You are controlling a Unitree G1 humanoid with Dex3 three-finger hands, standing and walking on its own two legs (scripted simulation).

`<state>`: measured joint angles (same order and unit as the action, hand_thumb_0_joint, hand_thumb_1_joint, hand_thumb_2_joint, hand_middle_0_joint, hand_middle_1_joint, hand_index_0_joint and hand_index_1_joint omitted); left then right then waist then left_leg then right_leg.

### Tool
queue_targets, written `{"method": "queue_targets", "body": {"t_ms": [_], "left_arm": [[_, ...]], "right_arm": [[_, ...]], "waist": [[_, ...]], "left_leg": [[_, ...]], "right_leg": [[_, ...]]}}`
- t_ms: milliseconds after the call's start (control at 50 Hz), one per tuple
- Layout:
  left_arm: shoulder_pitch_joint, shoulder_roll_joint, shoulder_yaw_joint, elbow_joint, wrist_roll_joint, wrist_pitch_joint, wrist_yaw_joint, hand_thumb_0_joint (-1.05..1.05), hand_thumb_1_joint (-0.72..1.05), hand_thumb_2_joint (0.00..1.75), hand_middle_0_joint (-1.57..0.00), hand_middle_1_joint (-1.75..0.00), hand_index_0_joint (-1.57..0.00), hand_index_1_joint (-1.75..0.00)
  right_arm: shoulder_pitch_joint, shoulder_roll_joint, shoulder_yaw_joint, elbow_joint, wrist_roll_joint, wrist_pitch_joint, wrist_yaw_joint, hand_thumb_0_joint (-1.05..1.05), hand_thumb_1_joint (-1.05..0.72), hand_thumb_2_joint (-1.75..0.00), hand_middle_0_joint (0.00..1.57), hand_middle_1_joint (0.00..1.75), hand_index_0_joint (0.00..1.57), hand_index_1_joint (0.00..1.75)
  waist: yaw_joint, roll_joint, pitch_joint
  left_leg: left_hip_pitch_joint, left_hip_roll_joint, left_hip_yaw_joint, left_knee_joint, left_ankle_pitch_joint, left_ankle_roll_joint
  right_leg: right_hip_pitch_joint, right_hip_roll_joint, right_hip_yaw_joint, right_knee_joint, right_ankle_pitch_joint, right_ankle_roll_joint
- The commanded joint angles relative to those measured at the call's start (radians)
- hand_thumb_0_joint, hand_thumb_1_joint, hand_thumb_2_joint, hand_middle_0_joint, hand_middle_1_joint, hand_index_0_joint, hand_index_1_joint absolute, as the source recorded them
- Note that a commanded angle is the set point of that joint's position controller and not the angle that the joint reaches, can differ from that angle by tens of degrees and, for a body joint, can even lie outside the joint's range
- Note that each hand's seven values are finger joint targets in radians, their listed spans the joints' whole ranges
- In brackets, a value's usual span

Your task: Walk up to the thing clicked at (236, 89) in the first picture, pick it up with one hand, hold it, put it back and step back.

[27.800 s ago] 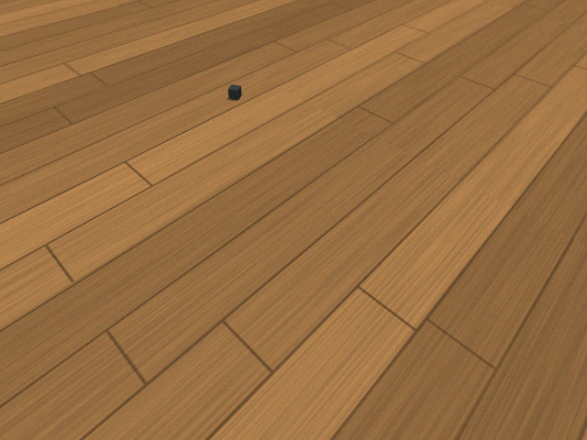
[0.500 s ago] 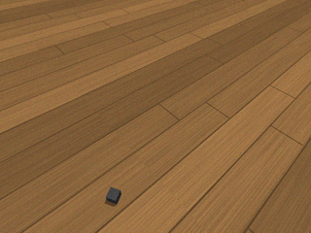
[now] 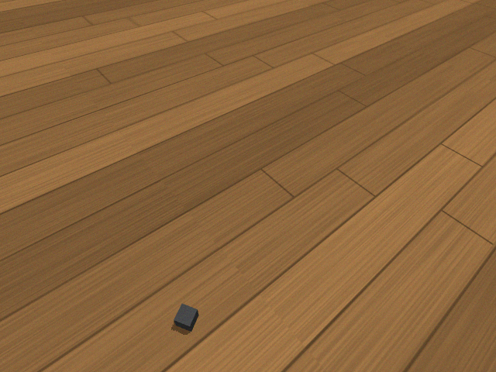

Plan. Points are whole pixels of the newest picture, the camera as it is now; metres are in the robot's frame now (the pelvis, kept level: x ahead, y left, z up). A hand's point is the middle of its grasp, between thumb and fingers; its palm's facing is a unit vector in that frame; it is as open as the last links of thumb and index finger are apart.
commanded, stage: walk up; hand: left
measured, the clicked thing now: (186, 317) +0.45 +0.21 -0.74
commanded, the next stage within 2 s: stand in 0.52 s
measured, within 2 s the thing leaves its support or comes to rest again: neither
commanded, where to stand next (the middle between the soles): +0.06 -0.02 m, yaw -3 degrees
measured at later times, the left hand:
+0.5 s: hand out of the picture +0.12 +0.24 -0.14, palm faces -0.04 -0.93 -0.37, open 7.4 cm
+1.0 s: hand out of the picture +0.06 +0.22 -0.15, palm faces -0.03 -0.94 -0.34, open 7.4 cm
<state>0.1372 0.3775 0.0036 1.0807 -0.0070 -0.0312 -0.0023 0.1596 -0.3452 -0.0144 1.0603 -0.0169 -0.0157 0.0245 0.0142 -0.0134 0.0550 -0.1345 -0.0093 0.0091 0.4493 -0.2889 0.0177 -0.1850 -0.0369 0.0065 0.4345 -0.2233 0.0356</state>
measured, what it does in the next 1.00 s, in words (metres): stands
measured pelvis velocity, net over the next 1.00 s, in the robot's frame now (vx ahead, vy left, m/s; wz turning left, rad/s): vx -0.02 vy -0.03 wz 0.00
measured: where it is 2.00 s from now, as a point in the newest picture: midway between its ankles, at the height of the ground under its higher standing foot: outside the picture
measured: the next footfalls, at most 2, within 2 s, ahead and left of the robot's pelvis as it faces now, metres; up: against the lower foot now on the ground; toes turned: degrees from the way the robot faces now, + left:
none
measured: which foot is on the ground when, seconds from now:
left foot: down 0.00-1.00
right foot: down 0.00-1.00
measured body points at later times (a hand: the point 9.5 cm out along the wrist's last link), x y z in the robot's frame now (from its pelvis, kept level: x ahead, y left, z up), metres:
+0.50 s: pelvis +0.01 -0.01 +0.00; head +0.02 -0.01 +0.45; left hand +0.12 +0.29 -0.12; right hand +0.09 -0.31 -0.13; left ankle -0.03 +0.11 -0.74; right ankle +0.01 -0.15 -0.74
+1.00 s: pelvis -0.02 -0.03 +0.01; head -0.01 -0.03 +0.46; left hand +0.06 +0.27 -0.12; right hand +0.06 -0.33 -0.13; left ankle -0.03 +0.11 -0.74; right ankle +0.01 -0.15 -0.74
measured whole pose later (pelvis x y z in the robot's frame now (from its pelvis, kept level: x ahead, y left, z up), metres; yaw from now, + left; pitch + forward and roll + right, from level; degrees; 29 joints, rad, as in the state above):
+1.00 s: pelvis -0.02 -0.03 +0.01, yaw +0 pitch -3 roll +0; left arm 0.10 0.34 -0.01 1.14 0.01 -0.02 0.00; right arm 0.09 -0.35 -0.02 1.14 -0.01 -0.01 0.02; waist 0.00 0.01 0.07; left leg -0.06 0.02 0.00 0.30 -0.19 -0.02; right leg -0.13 -0.01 0.00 0.32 -0.14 0.00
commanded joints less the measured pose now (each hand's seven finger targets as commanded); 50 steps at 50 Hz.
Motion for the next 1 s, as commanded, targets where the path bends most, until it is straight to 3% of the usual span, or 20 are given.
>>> {"method": "queue_targets", "body": {"t_ms": [0,120,280,360,480,500,540,800,980], "left_arm": [[-0.070,0.197,0.036,-0.059,0.000,-0.021,0.021,0.00,0.90,0.90,-0.20,-0.30,-0.20,-0.30],[-0.106,0.190,0.029,-0.051,0.004,-0.011,0.024,0.00,0.90,0.90,-0.20,-0.30,-0.20,-0.30],[-0.123,0.194,0.034,-0.039,0.013,-0.012,0.027,0.00,0.90,0.90,-0.20,-0.30,-0.20,-0.30],[-0.139,0.195,0.034,-0.036,0.015,-0.011,0.026,0.00,0.90,0.90,-0.20,-0.30,-0.20,-0.30],[-0.137,0.198,0.041,-0.031,0.020,-0.014,0.025,0.00,0.90,0.90,-0.20,-0.30,-0.20,-0.30],[-0.152,0.193,0.035,-0.026,0.009,-0.008,0.022,0.00,0.90,0.90,-0.20,-0.30,-0.20,-0.30],[-0.135,0.179,0.034,-0.026,0.009,-0.004,0.019,0.00,0.90,0.90,-0.20,-0.30,-0.20,-0.30],[-0.106,0.187,0.033,-0.010,0.014,-0.005,0.011,0.00,0.90,0.90,-0.20,-0.30,-0.20,-0.30],[-0.091,0.190,0.033,-0.005,0.014,-0.003,0.010,0.00,0.90,0.90,-0.20,-0.30,-0.20,-0.30]], "right_arm": [[-0.051,-0.247,-0.060,-0.060,0.015,-0.018,-0.030,0.00,-0.90,-0.90,0.20,0.30,0.20,0.30],[-0.073,-0.241,-0.066,-0.053,0.016,-0.007,-0.034,0.00,-0.90,-0.90,0.20,0.30,0.20,0.30],[-0.117,-0.229,-0.065,-0.045,0.012,0.000,-0.029,0.00,-0.90,-0.90,0.20,0.30,0.20,0.30],[-0.133,-0.223,-0.063,-0.036,0.007,0.001,-0.025,0.00,-0.90,-0.90,0.20,0.30,0.20,0.30],[-0.138,-0.217,-0.059,-0.030,0.006,0.001,-0.021,0.00,-0.90,-0.90,0.20,0.30,0.20,0.30],[-0.147,-0.192,-0.046,-0.023,0.012,-0.004,-0.023,0.00,-0.90,-0.90,0.20,0.30,0.20,0.30],[-0.150,-0.211,-0.049,-0.019,0.012,-0.008,-0.024,0.00,-0.90,-0.90,0.20,0.30,0.20,0.30],[-0.125,-0.211,-0.042,0.020,0.010,-0.011,-0.027,0.00,-0.90,-0.90,0.20,0.30,0.20,0.30],[-0.097,-0.202,-0.036,0.029,0.007,-0.009,-0.024,0.00,-0.90,-0.90,0.20,0.30,0.20,0.30]], "waist": [[-0.015,0.062,-0.141],[-0.024,0.033,-0.143],[-0.021,-0.003,-0.139],[-0.019,-0.001,-0.101],[-0.017,0.000,-0.085],[-0.024,-0.040,-0.064],[-0.016,-0.014,-0.071],[-0.024,0.022,-0.110],[-0.022,0.004,-0.042]], "left_leg": [[0.094,0.136,-0.084,-0.061,0.539,0.027],[0.105,0.137,-0.066,-0.077,0.568,0.019],[0.080,0.122,-0.050,-0.102,0.434,0.015],[0.071,0.118,-0.056,-0.140,0.330,0.012],[0.064,0.114,-0.048,-0.157,0.249,0.011],[0.048,0.137,-0.091,-0.190,0.323,0.005],[0.056,0.138,-0.085,-0.188,0.323,0.002],[0.085,0.139,-0.079,-0.195,0.237,-0.009],[0.029,0.128,-0.085,-0.206,0.115,-0.007]], "right_leg": [[0.063,-0.067,0.037,-0.007,0.345,-0.063],[0.078,-0.071,0.029,0.003,0.369,-0.058],[0.129,-0.093,0.058,-0.025,0.400,-0.061],[0.099,-0.088,0.070,-0.049,0.317,-0.056],[0.095,-0.084,0.077,-0.079,0.281,-0.050],[0.095,-0.084,0.075,-0.089,0.294,-0.051],[0.105,-0.084,0.076,-0.103,0.287,-0.046],[0.108,-0.089,0.091,-0.148,0.241,-0.053],[0.051,-0.083,0.104,-0.185,0.082,-0.051]]}}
